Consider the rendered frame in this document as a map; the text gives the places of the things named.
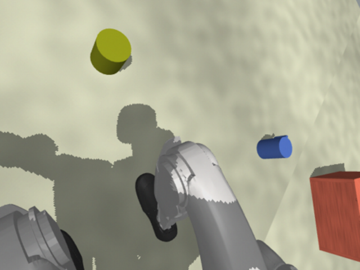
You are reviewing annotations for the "left robot foot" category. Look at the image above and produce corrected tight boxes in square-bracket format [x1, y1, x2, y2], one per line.
[61, 230, 84, 270]

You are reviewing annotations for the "right robot hand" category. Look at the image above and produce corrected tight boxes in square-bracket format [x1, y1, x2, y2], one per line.
[257, 240, 286, 270]

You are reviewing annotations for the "right robot foot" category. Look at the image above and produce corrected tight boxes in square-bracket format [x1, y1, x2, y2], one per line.
[135, 173, 177, 242]

